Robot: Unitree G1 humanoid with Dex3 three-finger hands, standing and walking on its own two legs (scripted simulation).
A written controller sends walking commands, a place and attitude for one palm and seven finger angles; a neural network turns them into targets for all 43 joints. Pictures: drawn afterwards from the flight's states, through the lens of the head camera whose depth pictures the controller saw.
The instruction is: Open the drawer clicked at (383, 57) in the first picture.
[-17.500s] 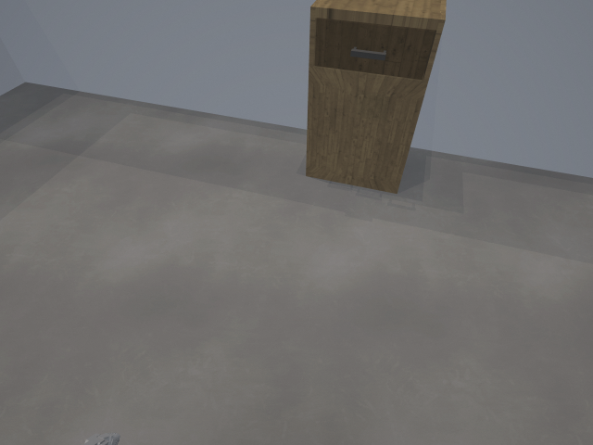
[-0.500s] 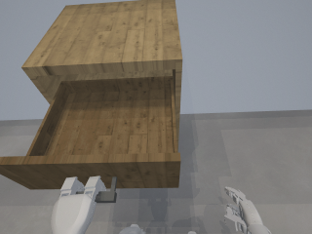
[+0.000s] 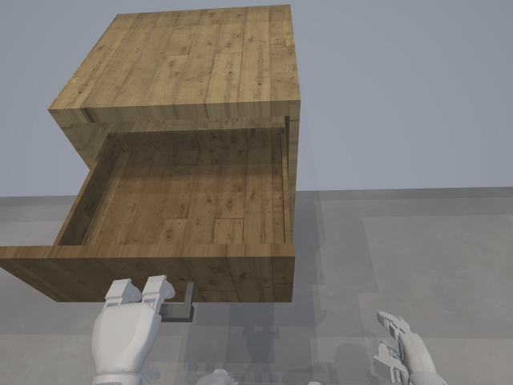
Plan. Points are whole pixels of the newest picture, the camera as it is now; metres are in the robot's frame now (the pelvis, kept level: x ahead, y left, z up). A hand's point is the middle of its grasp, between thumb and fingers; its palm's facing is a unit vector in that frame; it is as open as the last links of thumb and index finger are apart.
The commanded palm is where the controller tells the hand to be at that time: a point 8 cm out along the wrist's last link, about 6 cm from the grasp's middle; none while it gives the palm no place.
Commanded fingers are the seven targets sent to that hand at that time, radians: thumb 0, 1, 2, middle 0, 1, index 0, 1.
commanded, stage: lift the hand off the handle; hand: left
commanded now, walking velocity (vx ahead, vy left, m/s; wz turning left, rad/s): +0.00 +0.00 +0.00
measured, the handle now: (152, 300) +0.25 +0.19 +0.00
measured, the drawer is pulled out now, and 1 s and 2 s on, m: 0.30 0.30 0.30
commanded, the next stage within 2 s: none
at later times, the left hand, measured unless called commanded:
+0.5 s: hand (145, 336) +0.20 +0.19 -0.02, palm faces +0.00 -0.11 -0.99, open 13.6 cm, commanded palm +0.19 +0.19 +0.04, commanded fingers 0.00 -0.50 0.30 -0.30 -1.20 -0.30 -1.20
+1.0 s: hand (135, 328) +0.20 +0.20 +0.01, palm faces +0.01 -0.14 -0.99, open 13.5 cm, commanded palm +0.18 +0.19 +0.08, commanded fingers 0.00 -0.50 0.30 -0.30 -1.20 -0.30 -1.20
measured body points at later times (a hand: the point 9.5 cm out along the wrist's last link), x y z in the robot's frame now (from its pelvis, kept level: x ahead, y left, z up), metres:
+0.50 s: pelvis -0.01 +0.01 +0.00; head +0.03 -0.03 +0.45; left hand +0.20 +0.20 +0.03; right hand +0.19 -0.22 -0.11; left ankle +0.02 +0.14 -0.66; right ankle -0.01 -0.07 -0.66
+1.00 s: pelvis +0.00 +0.01 +0.02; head +0.03 -0.02 +0.47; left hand +0.20 +0.20 +0.06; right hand +0.20 -0.21 -0.08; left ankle +0.02 +0.14 -0.66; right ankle -0.01 -0.07 -0.66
